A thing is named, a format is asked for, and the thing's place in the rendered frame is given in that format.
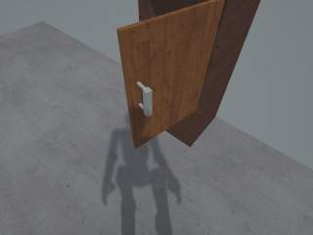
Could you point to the handle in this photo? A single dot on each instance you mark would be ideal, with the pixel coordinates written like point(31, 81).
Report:
point(147, 106)

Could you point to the cupboard door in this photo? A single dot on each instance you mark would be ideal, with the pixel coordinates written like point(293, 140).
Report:
point(170, 54)

